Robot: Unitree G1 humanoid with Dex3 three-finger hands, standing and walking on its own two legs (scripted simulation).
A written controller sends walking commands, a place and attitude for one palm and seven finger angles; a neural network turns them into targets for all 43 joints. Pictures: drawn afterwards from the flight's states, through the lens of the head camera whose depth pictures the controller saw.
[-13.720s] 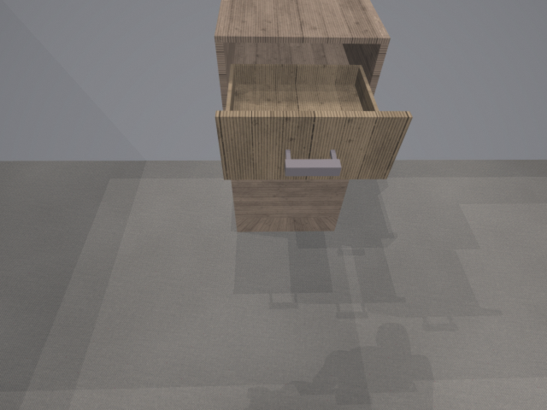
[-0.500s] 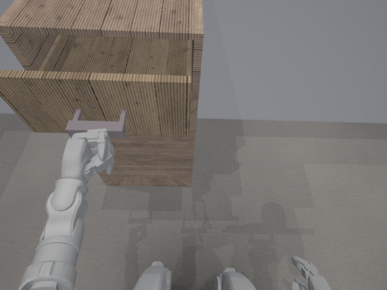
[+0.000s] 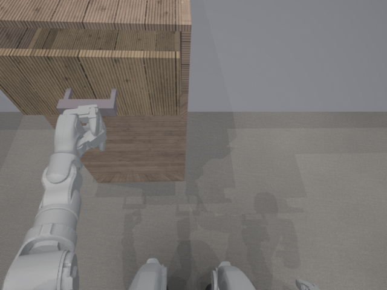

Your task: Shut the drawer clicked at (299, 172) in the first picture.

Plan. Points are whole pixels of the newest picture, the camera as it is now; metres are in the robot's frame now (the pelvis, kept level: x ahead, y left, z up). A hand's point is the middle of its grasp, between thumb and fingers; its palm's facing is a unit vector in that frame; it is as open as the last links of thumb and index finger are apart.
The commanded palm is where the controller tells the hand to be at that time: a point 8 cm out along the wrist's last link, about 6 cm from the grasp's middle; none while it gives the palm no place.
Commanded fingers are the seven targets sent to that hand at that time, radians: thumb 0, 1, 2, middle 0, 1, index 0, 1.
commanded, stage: push the drawer shut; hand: left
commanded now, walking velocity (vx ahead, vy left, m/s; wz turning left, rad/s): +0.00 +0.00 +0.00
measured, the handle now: (90, 100) +0.50 +0.23 +0.06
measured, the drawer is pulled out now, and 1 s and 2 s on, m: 0.08 0.00 0.00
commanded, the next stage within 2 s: pull the fist back off the drawer in 0.94 s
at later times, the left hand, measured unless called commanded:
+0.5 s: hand (108, 105) +0.49 +0.19 +0.05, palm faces +0.03 -1.00 -0.04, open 3.2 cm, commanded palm +0.48 +0.23 +0.05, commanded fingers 0.00 0.90 0.90 -1.40 -1.60 -1.40 -1.60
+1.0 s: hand (103, 101) +0.51 +0.20 +0.04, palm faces +0.03 -1.00 -0.05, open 2.9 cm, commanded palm +0.54 +0.23 +0.05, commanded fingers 0.00 0.90 0.90 -1.40 -1.60 -1.40 -1.60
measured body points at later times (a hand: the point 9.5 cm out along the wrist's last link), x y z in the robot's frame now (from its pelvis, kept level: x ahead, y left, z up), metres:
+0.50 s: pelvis -0.01 +0.00 -0.01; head +0.13 +0.02 +0.42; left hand +0.49 +0.24 +0.05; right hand +0.02 -0.26 -0.12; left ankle +0.02 +0.11 -0.66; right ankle +0.01 -0.11 -0.66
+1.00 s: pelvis -0.02 +0.01 -0.02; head +0.13 +0.05 +0.40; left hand +0.50 +0.26 +0.05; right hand -0.01 -0.26 -0.12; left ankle +0.02 +0.11 -0.66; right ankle +0.01 -0.11 -0.66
